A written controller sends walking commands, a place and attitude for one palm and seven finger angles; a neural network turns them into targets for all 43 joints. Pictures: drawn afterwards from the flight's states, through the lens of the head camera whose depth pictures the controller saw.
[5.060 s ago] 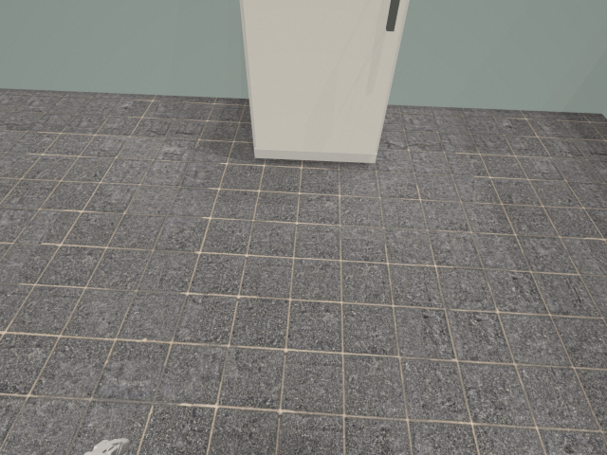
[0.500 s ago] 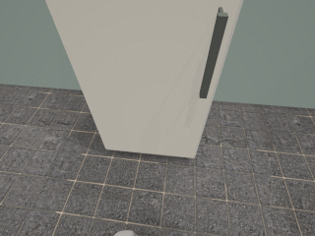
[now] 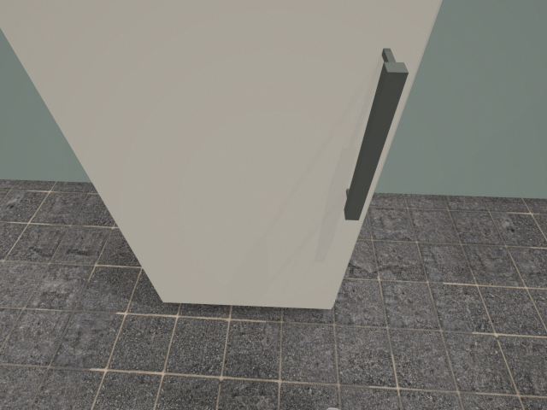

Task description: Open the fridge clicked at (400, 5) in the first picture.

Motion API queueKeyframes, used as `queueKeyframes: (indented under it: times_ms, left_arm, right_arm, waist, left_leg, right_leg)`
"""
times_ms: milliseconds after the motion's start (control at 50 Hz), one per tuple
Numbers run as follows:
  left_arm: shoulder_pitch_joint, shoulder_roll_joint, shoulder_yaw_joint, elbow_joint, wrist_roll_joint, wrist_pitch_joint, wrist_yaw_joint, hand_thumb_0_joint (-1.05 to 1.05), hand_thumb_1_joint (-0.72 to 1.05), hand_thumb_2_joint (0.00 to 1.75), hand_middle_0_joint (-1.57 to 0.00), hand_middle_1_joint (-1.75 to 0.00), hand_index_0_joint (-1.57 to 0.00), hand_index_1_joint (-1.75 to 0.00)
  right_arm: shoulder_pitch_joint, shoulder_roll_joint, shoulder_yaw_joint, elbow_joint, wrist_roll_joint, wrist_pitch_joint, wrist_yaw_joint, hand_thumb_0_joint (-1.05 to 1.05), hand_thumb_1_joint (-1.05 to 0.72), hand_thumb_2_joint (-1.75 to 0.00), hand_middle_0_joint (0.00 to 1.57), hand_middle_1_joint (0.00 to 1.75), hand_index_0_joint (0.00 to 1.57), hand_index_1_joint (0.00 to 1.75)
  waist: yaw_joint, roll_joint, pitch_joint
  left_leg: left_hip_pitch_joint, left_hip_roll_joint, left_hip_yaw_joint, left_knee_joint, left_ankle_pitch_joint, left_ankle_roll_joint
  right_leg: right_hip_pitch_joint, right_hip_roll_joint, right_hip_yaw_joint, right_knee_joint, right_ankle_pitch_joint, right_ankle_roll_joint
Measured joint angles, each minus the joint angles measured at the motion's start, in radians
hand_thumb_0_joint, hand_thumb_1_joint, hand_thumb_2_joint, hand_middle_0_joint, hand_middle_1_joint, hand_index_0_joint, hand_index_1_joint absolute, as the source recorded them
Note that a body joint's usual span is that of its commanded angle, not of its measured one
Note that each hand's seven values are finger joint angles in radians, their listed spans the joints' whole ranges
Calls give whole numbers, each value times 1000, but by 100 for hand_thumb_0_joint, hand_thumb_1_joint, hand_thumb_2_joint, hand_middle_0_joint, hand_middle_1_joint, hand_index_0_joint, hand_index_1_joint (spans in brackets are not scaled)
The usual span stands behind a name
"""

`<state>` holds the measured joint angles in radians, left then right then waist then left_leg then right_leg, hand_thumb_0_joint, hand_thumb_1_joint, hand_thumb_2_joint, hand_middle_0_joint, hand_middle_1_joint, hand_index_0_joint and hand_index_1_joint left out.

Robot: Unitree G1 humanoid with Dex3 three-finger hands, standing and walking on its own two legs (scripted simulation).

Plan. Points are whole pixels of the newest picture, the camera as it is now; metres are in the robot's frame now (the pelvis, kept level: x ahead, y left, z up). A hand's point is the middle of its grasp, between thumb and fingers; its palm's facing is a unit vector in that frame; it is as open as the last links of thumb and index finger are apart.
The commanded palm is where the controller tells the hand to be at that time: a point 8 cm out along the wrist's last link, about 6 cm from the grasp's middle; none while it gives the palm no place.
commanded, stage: come to a stop and stand still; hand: right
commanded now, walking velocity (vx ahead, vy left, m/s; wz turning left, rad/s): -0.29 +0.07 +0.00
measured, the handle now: (366, 147) +0.51 -0.14 +0.10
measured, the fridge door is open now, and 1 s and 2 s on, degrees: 0 0 0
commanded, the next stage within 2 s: look again from close up in 1.88 s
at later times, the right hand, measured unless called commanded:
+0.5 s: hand out of the picture +0.01 -0.17 -0.17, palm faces +0.04 +0.96 -0.27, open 7.3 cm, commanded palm none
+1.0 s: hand out of the picture -0.01 -0.23 -0.18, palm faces +0.04 +0.96 -0.27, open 7.3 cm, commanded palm none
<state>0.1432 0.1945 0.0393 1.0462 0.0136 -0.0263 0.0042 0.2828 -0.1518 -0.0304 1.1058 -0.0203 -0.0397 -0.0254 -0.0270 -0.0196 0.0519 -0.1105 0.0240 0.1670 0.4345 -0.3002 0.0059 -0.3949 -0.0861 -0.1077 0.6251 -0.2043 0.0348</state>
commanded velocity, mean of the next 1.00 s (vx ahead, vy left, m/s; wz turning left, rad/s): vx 0.00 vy -0.02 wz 0.00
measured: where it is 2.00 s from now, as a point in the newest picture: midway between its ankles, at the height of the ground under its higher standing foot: outside the picture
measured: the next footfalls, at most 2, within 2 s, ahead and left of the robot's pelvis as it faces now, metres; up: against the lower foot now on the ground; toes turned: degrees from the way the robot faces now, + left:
right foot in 0.02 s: +0.12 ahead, -0.11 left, +0.00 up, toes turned -8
left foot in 0.42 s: +0.01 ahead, +0.15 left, +0.00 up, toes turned +5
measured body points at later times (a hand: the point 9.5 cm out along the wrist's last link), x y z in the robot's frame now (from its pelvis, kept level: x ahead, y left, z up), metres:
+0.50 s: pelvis -0.02 +0.03 +0.00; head -0.02 +0.05 +0.44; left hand +0.03 +0.27 -0.17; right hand +0.00 -0.22 -0.14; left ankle -0.03 +0.15 -0.74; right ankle +0.05 -0.11 -0.71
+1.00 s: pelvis -0.04 -0.02 -0.01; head -0.05 -0.02 +0.44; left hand +0.03 +0.22 -0.15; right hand -0.01 -0.28 -0.15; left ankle -0.03 +0.15 -0.74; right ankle -0.06 -0.12 -0.74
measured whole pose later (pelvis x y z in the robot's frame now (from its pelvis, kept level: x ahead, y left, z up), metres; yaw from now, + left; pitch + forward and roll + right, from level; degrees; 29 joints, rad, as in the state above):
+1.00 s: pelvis -0.04 -0.02 -0.01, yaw +0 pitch -2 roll +0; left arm 0.27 0.19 0.01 0.92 0.02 -0.01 0.02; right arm 0.30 -0.23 -0.02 0.98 -0.02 0.03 -0.03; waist -0.01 -0.01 -0.01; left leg -0.27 0.11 0.04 0.60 -0.30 -0.06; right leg -0.22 0.00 -0.06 0.62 -0.37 -0.03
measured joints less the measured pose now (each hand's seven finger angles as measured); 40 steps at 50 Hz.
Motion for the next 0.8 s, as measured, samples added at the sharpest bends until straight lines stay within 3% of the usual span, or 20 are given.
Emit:
queueKeyframes:
  times_ms: [20,80,120,220,280,360,420,500,600,680,740,780,800]
  left_arm:
    - [-11,2,-6,-4,0,-4,1,1,92,90,-20,-30,-20,-30]
    - [-40,-25,-17,-8,-4,-4,8,0,92,90,-20,-30,-20,-30]
    - [-59,-41,-25,-20,-7,3,18,0,92,90,-20,-30,-20,-30]
    - [-94,-59,-18,-48,-3,32,27,0,91,90,-20,-30,-20,-30]
    - [-86,-62,-10,-54,0,42,24,0,91,90,-20,-30,-21,-30]
    - [-53,-45,9,-49,5,54,15,0,91,90,-21,-30,-21,-30]
    - [-10,-27,19,-34,7,68,5,0,92,90,-20,-30,-21,-30]
    - [51,1,28,-6,4,104,-8,0,92,90,-20,-30,-20,-30]
    - [137,17,24,13,7,81,-18,0,92,90,-20,-30,-20,-30]
    - [180,21,16,34,5,78,-10,1,91,90,-20,-30,-20,-30]
    - [182,18,6,45,-1,73,0,1,91,90,-20,-30,-20,-30]
    - [185,30,-9,7,8,61,-8,1,91,90,-20,-30,-20,-30]
    - [187,31,-10,-11,13,47,-5,1,91,90,-20,-30,-20,-30]
  right_arm:
    - [13,3,4,7,2,8,-2,-1,-93,-89,20,30,20,30]
    - [24,-9,11,20,7,42,-13,0,-92,-89,20,30,20,30]
    - [17,-13,12,12,10,63,-16,0,-92,-89,20,30,20,30]
    - [-20,-19,-6,-39,6,85,-11,0,-92,-89,20,30,20,30]
    - [-41,-34,-22,-73,4,94,-9,0,-91,-89,20,30,20,30]
    - [-61,-45,-30,-108,1,94,-8,0,-91,-89,20,30,20,30]
    - [-46,-49,-26,-122,-3,71,-6,0,-91,-89,19,30,20,30]
    - [-5,-17,-5,-99,-10,67,-6,0,-91,-89,19,30,20,30]
    - [23,13,10,-70,-4,59,6,0,-91,-89,20,30,20,30]
    - [14,17,6,-63,-8,44,2,1,-93,-89,20,30,20,30]
    - [5,8,1,-52,-4,39,0,1,-93,-89,20,30,21,30]
    - [9,-1,15,-62,-3,33,1,1,-92,-89,20,30,21,30]
    - [7,-9,15,-66,0,33,0,1,-92,-89,20,30,21,30]
  waist:
    - [-6,-3,1]
    - [-23,50,9]
    - [-30,69,19]
    - [-21,48,52]
    - [-11,37,56]
    - [7,13,42]
    - [14,10,7]
    - [7,-9,-39]
    - [19,-2,-64]
    - [10,4,-48]
    - [0,11,-31]
    - [17,-12,-13]
    - [28,-13,-10]
  left_leg:
    - [6,-6,-2,23,-21,-7]
    - [2,24,-27,99,-79,-31]
    - [-50,28,-64,213,-173,-42]
    - [-214,10,-133,510,-239,-49]
    - [-271,12,-150,570,-219,-53]
    - [-246,28,-137,446,-188,-41]
    - [-146,42,-119,207,-121,-27]
    - [-134,38,-120,144,-15,-12]
    - [-93,40,-122,8,61,-11]
    - [-95,46,-108,-13,76,-13]
    - [-111,54,-101,7,69,-24]
    - [-133,45,-78,53,49,-37]
    - [-152,53,-70,91,31,-43]
  right_leg:
    - [31,-2,1,-61,99,-7]
    - [72,23,-25,-62,18,-64]
    - [81,33,-40,-78,-1,-80]
    - [75,25,-45,-126,45,-86]
    - [63,17,-46,-133,64,-80]
    - [39,8,-33,-125,82,-65]
    - [8,15,-26,-92,69,-47]
    - [-39,44,39,90,-145,-22]
    - [-13,58,57,227,-108,-4]
    - [65,54,50,142,-166,8]
    - [141,55,45,-16,-153,7]
    - [185,50,81,-119,-77,-15]
    - [180,55,90,-117,-98,-24]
